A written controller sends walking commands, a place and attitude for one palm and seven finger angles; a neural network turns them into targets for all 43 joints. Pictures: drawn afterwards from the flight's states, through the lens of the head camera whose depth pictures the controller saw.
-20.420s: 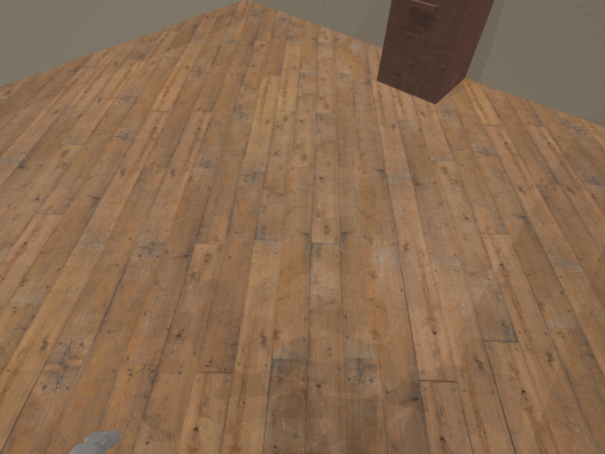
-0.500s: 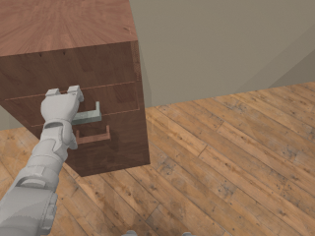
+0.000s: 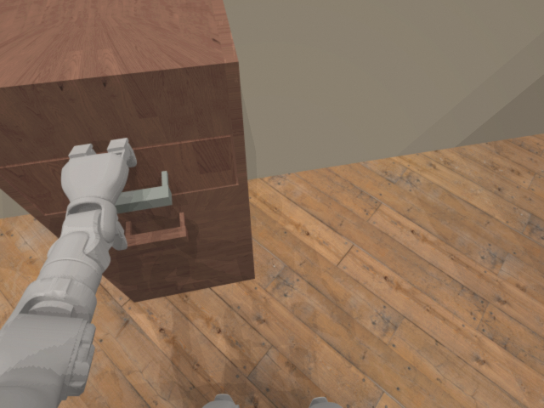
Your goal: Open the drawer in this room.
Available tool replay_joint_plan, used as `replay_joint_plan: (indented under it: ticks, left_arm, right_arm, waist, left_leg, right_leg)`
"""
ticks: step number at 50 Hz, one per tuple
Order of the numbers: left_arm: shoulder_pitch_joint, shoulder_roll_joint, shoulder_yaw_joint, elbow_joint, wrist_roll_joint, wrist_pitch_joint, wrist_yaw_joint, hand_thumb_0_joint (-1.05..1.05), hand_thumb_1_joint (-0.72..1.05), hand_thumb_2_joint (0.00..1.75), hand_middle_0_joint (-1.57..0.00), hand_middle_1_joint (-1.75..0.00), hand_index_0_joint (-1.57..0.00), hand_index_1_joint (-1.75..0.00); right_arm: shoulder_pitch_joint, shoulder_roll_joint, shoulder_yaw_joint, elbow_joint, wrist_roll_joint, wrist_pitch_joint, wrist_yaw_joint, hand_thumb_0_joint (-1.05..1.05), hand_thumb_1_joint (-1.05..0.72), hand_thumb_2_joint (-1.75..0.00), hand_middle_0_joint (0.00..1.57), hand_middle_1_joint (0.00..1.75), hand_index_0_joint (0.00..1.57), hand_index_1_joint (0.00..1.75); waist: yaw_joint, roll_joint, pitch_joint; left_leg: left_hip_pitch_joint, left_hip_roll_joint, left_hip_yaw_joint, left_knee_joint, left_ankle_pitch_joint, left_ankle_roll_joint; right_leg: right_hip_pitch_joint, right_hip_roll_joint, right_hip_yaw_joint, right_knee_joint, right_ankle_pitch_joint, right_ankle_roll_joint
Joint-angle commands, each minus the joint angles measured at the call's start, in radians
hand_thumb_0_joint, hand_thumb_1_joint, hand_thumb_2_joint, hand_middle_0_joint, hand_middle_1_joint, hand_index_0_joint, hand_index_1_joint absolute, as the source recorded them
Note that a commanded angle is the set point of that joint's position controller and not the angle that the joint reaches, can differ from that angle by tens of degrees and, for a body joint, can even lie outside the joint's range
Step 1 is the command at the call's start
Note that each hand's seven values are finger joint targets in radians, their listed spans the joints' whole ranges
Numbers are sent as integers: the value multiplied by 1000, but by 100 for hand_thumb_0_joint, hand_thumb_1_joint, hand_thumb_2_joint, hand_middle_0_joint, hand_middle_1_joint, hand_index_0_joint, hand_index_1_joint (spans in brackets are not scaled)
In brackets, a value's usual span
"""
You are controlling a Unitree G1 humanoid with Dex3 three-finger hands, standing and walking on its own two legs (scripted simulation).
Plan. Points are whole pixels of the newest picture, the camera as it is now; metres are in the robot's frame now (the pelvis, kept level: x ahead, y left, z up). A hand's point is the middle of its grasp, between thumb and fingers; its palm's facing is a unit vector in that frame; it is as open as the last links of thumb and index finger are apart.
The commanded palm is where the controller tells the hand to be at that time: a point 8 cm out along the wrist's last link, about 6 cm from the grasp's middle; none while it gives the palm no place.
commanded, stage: move the hooked fingers above the handle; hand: left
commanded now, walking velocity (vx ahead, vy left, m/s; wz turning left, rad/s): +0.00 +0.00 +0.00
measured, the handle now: (132, 191) +0.50 +0.25 -0.05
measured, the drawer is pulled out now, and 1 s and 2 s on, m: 0.00 0.00 0.00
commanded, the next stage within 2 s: lower the fingers behind the handle in 0.22 s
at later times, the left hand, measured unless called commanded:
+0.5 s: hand (113, 201) +0.44 +0.25 +0.00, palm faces -0.08 -0.03 -1.00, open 13.9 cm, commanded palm +0.43 +0.24 +0.06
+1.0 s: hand (121, 209) +0.45 +0.26 -0.04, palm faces -0.08 -0.04 -1.00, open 13.9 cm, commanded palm +0.44 +0.25 +0.02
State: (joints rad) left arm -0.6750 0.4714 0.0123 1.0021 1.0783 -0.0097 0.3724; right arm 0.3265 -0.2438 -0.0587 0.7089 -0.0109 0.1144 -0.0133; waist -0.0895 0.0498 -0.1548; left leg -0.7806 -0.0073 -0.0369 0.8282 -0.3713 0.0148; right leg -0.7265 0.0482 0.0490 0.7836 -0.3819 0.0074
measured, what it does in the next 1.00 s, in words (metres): stands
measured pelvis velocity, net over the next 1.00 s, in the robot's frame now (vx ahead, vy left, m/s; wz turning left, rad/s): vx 0.00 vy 0.00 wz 0.00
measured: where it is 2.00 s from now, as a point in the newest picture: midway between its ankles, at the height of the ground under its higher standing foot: outside the picture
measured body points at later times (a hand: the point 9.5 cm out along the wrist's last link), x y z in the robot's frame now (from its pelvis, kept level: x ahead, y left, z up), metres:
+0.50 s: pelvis +0.01 +0.00 +0.00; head +0.10 +0.00 +0.44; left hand +0.44 +0.25 +0.05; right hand +0.05 -0.27 -0.13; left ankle +0.01 +0.11 -0.70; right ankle -0.01 -0.13 -0.70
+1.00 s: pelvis +0.00 +0.00 -0.02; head +0.11 +0.00 +0.42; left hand +0.45 +0.25 +0.02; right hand +0.03 -0.27 -0.15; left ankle +0.01 +0.11 -0.70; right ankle -0.01 -0.13 -0.70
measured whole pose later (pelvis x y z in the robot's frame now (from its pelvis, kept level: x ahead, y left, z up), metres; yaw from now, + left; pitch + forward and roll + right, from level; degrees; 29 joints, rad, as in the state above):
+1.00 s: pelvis +0.00 +0.00 -0.02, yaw +0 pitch +23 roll -2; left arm -0.68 0.48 0.03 1.05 1.09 -0.04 0.41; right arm 0.32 -0.24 -0.06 0.72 -0.03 0.10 -0.01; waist -0.10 0.05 -0.18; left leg -0.92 0.00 -0.04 0.95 -0.43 0.01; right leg -0.86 0.06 0.04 0.90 -0.43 0.00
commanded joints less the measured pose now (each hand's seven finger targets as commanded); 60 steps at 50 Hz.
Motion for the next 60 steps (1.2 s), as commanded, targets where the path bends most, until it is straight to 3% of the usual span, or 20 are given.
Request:
replay_joint_plan:
  ticks: [1,3,5,7,9,10,13,18,22,23,27,34,40,47,50,51,53,55,58,60]
  left_arm:
    - [-411,207,19,-192,0,14,43,0,-50,30,-30,-120,-30,-120]
    - [-379,222,39,-186,-10,19,38,0,-50,30,-30,-120,-30,-120]
    - [-409,214,24,-212,-4,15,35,0,-50,30,-30,-120,-30,-120]
    - [-404,213,24,-198,-2,16,34,0,-50,30,-30,-120,-30,-120]
    - [-396,264,68,-205,-1,15,35,0,-50,30,-30,-120,-30,-120]
    - [-395,230,39,-219,-1,11,35,0,-50,30,-30,-120,-30,-120]
    - [-356,236,52,-216,0,10,38,0,-50,30,-30,-120,-30,-120]
    - [-357,208,24,-175,-5,22,32,0,-50,30,-30,-120,-30,-120]
    - [-372,218,33,-211,2,-8,25,0,-50,30,-30,-120,-30,-120]
    - [-360,193,20,-209,1,-14,26,0,-50,30,-30,-120,-30,-120]
    - [-351,211,51,-213,8,-34,55,0,-50,30,-30,-120,-30,-120]
    - [-350,267,95,-180,15,8,96,0,-50,30,-30,-120,-30,-120]
    - [-388,239,50,-157,10,5,72,0,-50,30,-30,-120,-30,-120]
    - [-371,257,70,-136,17,-36,77,0,-50,30,-30,-120,-30,-120]
    - [-369,262,82,-138,20,-36,91,0,-50,30,-30,-120,-30,-120]
    - [-330,271,93,-103,18,-25,94,0,-50,30,-30,-120,-30,-120]
    - [-360,273,84,-110,22,-18,102,0,-50,30,-30,-120,-30,-120]
    - [-383,279,89,-146,26,-23,109,0,-50,30,-30,-120,-30,-120]
    - [-346,269,100,-135,18,-14,118,0,-50,30,-30,-120,-30,-120]
    - [-368,255,82,-130,22,-8,118,0,-50,30,-30,-120,-30,-120]
  right_arm:
    - [92,-158,-59,-70,0,-14,-8,0,-90,-90,20,30,20,30]
    - [92,-160,-57,-75,1,-14,-7,0,-90,-90,20,30,20,30]
    - [90,-158,-57,-77,1,-12,-10,0,-90,-90,20,30,20,30]
    - [86,-158,-56,-76,1,-12,-10,0,-90,-90,20,30,20,30]
    - [81,-162,-52,-76,0,-7,-12,0,-90,-90,20,30,20,30]
    - [85,-155,-54,-83,1,-8,-12,0,-90,-90,20,30,20,30]
    - [80,-154,-54,-85,0,-7,-10,0,-90,-90,20,30,20,30]
    - [80,-155,-54,-80,5,-8,-11,0,-90,-90,20,30,20,30]
    - [93,-154,-58,-77,0,-11,-13,0,-90,-90,20,30,20,30]
    - [93,-150,-60,-78,-1,-11,-12,0,-90,-90,20,30,20,30]
    - [94,-152,-64,-67,-9,-12,-8,0,-90,-90,20,30,20,30]
    - [81,-160,-58,-59,-15,-7,-3,0,-90,-90,20,30,20,30]
    - [99,-159,-57,-52,-9,-15,-11,0,-90,-90,20,30,20,30]
    - [107,-159,-55,-40,-17,-24,-11,0,-90,-90,20,30,20,30]
    - [113,-161,-56,-39,-21,-23,-6,0,-90,-90,20,30,20,30]
    - [109,-163,-54,-37,-22,-21,-3,0,-90,-90,20,30,20,30]
    - [107,-165,-51,-41,-21,-21,-4,0,-90,-90,20,30,20,30]
    - [110,-166,-54,-38,-22,-22,-2,0,-90,-90,20,30,20,30]
    - [112,-166,-56,-34,-26,-21,2,0,-90,-90,20,30,20,30]
    - [109,-166,-52,-32,-26,-20,2,0,-90,-90,20,30,20,30]
  waist:
    - [-11,57,-376]
    - [5,23,-385]
    - [-4,38,-403]
    - [-8,29,-366]
    - [8,19,-371]
    - [5,38,-394]
    - [16,31,-387]
    - [-7,-10,-334]
    - [0,31,-392]
    - [-3,35,-386]
    - [1,31,-402]
    - [7,15,-430]
    - [-22,20,-427]
    - [-20,45,-431]
    - [-15,57,-465]
    - [-6,46,-438]
    - [-16,34,-438]
    - [-12,83,-480]
    - [-8,56,-494]
    - [-17,65,-464]
  left_leg:
    - [378,1,23,-66,400,18]
    - [360,-3,28,-73,385,22]
    - [378,-3,24,-70,412,21]
    - [361,-3,30,-71,394,24]
    - [345,-5,29,-73,401,25]
    - [359,-8,34,-71,412,24]
    - [350,-8,37,-69,418,23]
    - [316,-10,40,-69,370,30]
    - [346,-8,33,-50,413,24]
    - [344,-9,35,-43,418,24]
    - [327,-6,32,-17,431,23]
    - [253,-13,42,11,412,25]
    - [237,-12,40,25,360,31]
    - [207,-6,34,67,356,27]
    - [208,-5,31,82,378,24]
    - [184,-6,36,83,358,24]
    - [160,-7,34,87,338,26]
    - [209,-2,26,92,367,20]
    - [213,2,25,104,396,19]
    - [201,5,18,104,386,17]
  right_leg:
    - [82,19,-83,-81,289,-48]
    - [123,18,-79,-87,298,-46]
    - [123,17,-77,-82,319,-47]
    - [117,16,-76,-91,313,-45]
    - [144,15,-73,-85,327,-49]
    - [148,15,-72,-82,340,-46]
    - [156,16,-73,-81,349,-47]
    - [141,15,-70,-95,329,-44]
    - [126,15,-69,-69,349,-47]
    - [118,17,-70,-67,352,-47]
    - [93,17,-70,-43,361,-47]
    - [116,15,-63,-12,391,-44]
    - [79,15,-59,-11,356,-38]
    - [6,17,-63,28,327,-42]
    - [-4,19,-67,50,338,-43]
    - [-4,20,-68,49,324,-43]
    - [-8,20,-67,53,314,-41]
    - [-34,21,-72,65,307,-45]
    - [-33,23,-77,75,325,-43]
    - [-61,23,-81,81,307,-44]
